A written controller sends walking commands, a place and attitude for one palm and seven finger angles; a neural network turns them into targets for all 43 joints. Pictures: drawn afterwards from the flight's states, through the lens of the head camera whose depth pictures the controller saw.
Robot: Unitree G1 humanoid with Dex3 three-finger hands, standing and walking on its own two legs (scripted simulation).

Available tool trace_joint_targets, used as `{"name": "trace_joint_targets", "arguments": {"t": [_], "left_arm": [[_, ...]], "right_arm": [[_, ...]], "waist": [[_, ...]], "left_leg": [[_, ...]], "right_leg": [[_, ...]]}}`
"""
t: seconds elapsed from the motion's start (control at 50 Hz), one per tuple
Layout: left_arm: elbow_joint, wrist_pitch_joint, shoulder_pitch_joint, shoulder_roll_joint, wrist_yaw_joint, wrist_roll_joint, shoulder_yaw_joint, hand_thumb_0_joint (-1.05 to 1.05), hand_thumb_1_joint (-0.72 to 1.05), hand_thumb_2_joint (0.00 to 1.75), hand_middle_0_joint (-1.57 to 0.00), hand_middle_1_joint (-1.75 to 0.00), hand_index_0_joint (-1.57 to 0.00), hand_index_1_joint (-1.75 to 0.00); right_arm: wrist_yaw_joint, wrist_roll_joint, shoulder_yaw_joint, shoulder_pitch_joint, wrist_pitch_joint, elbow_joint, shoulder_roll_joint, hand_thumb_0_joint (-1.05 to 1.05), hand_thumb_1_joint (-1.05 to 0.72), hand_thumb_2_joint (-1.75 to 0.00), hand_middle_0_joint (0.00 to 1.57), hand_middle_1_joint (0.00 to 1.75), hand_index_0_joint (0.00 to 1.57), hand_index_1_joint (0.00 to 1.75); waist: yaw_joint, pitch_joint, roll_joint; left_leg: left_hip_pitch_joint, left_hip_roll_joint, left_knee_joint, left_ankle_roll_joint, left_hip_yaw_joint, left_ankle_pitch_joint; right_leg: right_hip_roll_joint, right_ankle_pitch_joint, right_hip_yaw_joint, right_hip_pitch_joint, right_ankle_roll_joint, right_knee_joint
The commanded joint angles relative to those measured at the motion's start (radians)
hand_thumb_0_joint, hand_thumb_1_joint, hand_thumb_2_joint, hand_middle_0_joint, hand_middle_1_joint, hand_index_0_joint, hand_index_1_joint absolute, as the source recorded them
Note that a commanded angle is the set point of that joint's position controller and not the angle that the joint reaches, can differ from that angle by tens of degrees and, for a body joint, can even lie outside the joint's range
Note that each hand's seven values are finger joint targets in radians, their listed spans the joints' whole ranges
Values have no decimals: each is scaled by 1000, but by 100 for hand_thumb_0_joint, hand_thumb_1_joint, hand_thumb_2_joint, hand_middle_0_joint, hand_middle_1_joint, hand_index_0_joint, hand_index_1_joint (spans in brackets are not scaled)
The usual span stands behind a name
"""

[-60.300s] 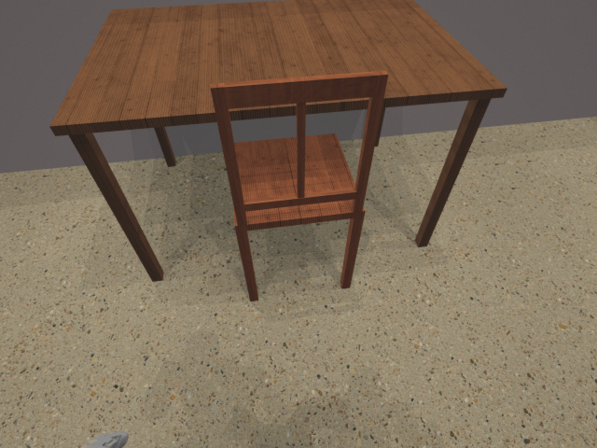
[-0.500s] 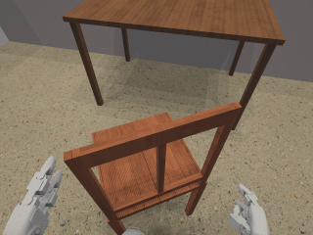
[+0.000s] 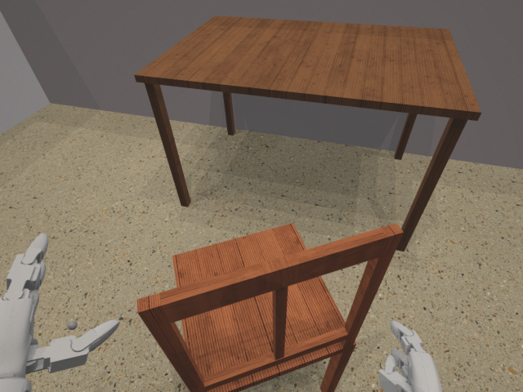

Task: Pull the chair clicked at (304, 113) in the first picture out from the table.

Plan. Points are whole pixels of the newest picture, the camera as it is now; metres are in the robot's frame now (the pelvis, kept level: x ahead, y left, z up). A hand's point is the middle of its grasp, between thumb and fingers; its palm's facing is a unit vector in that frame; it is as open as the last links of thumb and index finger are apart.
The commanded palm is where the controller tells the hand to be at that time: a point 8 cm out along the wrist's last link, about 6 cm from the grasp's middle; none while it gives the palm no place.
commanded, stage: draw the hand back to the body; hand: left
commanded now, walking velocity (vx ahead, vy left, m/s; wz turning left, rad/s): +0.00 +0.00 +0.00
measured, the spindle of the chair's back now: (279, 325) +0.27 +0.01 -0.08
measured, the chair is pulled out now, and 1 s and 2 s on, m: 0.67 0.67 0.67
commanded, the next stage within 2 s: step back with the hand held close in 0.64 s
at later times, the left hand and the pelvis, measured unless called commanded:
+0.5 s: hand (80, 262) +0.22 +0.25 +0.16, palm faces +0.42 -0.79 -0.44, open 7.6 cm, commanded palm +0.16 +0.29 +0.19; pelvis +0.02 -0.01 +0.01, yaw -1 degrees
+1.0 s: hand (66, 275) +0.20 +0.25 +0.16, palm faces +0.35 -0.78 -0.51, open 7.4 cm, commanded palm +0.14 +0.30 +0.19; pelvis -0.01 +0.00 +0.02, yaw -2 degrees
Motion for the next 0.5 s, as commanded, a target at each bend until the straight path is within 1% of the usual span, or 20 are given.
{"name": "trace_joint_targets", "arguments": {"t": [0.0,0.02,0.06,0.08,0.14,0.16,0.18,0.22,0.24,0.26,0.28,0.3,0.32,0.34,0.36,0.38,0.4,0.42,0.46,0.48], "left_arm": [[-213,-76,-76,158,17,8,148,0,47,69,-14,-21,-14,-21],[-208,-78,-89,157,15,7,153,0,50,71,-15,-22,-15,-22],[-210,-83,-122,169,13,7,175,0,57,74,-16,-23,-16,-23],[-198,-83,-145,193,15,6,201,0,61,76,-16,-24,-16,-24],[-202,-88,-189,188,10,1,216,0,72,81,-18,-26,-18,-26],[-198,-91,-209,194,10,-2,230,0,75,83,-18,-27,-18,-27],[-200,-93,-244,217,10,1,246,0,79,85,-19,-28,-19,-28],[-191,-97,-278,210,9,-5,251,0,86,88,-19,-29,-19,-29],[-187,-100,-291,223,8,-5,266,0,90,90,-20,-30,-20,-30],[-149,-97,-258,191,3,-7,250,0,90,90,-20,-30,-20,-30],[-115,-92,-239,183,-1,-7,246,0,90,90,-20,-30,-20,-30],[-96,-89,-205,162,-6,-12,233,0,90,90,-20,-30,-20,-30],[-99,-89,-199,150,-12,-11,220,0,90,90,-20,-30,-20,-30],[-91,-87,-194,150,-17,-14,221,0,90,90,-20,-30,-20,-30],[-104,-89,-199,152,-20,-14,219,0,90,90,-20,-30,-20,-30],[-123,-94,-220,182,-18,-12,235,0,90,90,-20,-30,-20,-30],[-135,-96,-216,191,-16,-12,246,0,90,90,-20,-30,-20,-30],[-160,-101,-217,189,-18,-11,240,0,90,90,-20,-30,-20,-30],[-213,-109,-233,219,-13,-9,263,0,90,90,-20,-30,-20,-30],[-232,-112,-261,248,-9,-5,279,0,90,90,-20,-30,-20,-30]], "right_arm": [[8,-6,-46,-155,-67,-140,-105,0,-90,-90,20,30,20,30],[12,-7,-45,-154,-65,-138,-104,0,-90,-90,20,30,20,30],[19,-10,-47,-160,-65,-128,-107,0,-90,-90,20,30,20,30],[18,-11,-51,-155,-60,-119,-110,0,-90,-90,20,30,20,30],[28,-13,-51,-164,-54,-112,-110,0,-90,-90,20,30,20,30],[31,-15,-51,-165,-52,-107,-112,0,-90,-90,20,30,20,30],[30,-15,-53,-160,-50,-101,-117,0,-90,-90,20,30,20,30],[36,-16,-52,-167,-48,-99,-118,0,-90,-90,20,30,20,30],[39,-17,-54,-169,-49,-95,-120,0,-90,-90,20,30,20,30],[43,-17,-55,-170,-47,-91,-115,0,-90,-90,20,30,20,30],[45,-17,-60,-168,-39,-86,-117,0,-90,-90,20,30,20,30],[48,-16,-65,-172,-29,-85,-118,0,-90,-90,20,30,20,30],[54,-15,-67,-177,-23,-90,-117,0,-90,-90,20,30,20,30],[56,-14,-69,-182,-17,-91,-119,0,-90,-90,20,30,20,30],[59,-14,-70,-184,-13,-95,-120,0,-90,-90,20,30,20,30],[55,-13,-74,-184,-10,-93,-123,0,-90,-90,20,30,20,30],[55,-16,-75,-188,-8,-96,-123,0,-90,-90,20,30,20,30],[56,-14,-73,-189,-10,-102,-119,0,-90,-90,20,30,20,30],[55,-15,-71,-191,-20,-106,-116,0,-90,-90,20,30,20,30],[50,-16,-71,-187,-22,-100,-118,0,-90,-90,20,30,20,30]], "waist": [[-6,-10,29],[-5,-13,6],[-2,-23,-13],[-2,-22,-25],[-3,-34,-9],[-1,-42,-15],[-3,-38,14],[-2,-31,7],[0,-48,8],[1,-38,2],[2,-30,-15],[3,-21,-38],[2,-30,-57],[3,-33,-77],[2,-43,-73],[1,-48,-51],[3,-48,-40],[4,-71,-31],[8,-105,6],[5,-105,20]], "left_leg": [[61,27,-176,14,-1,283],[72,28,-180,16,2,306],[93,32,-188,17,7,346],[98,33,-199,15,4,363],[134,35,-206,17,17,414],[140,36,-210,16,17,424],[146,36,-216,15,20,433],[156,37,-222,15,22,449],[169,38,-222,18,27,456],[169,39,-222,18,29,464],[163,40,-227,19,29,470],[166,44,-226,21,35,489],[170,45,-223,23,42,488],[166,44,-222,26,44,488],[168,45,-225,25,46,482],[167,42,-229,24,46,474],[170,39,-232,26,48,465],[183,40,-228,27,53,474],[196,37,-227,27,51,486],[198,35,-228,25,50,477]], "right_leg": [[-16,243,-18,54,-48,-127],[-16,266,-19,64,-46,-134],[-19,308,-18,87,-44,-143],[-20,323,-21,103,-45,-151],[-23,376,-13,121,-41,-161],[-23,384,-15,133,-41,-165],[-26,391,-12,141,-42,-173],[-25,409,-14,144,-40,-176],[-27,424,-12,155,-39,-179],[-27,429,-14,154,-38,-181],[-29,436,-18,161,-39,-188],[-26,463,-15,160,-36,-186],[-29,476,-14,163,-32,-189],[-29,489,-13,170,-30,-192],[-30,488,-12,175,-29,-194],[-32,482,-11,185,-31,-197],[-31,483,-7,182,-30,-198],[-32,492,-5,188,-29,-198],[-34,498,-3,204,-32,-196],[-35,492,-2,206,-33,-202]]}}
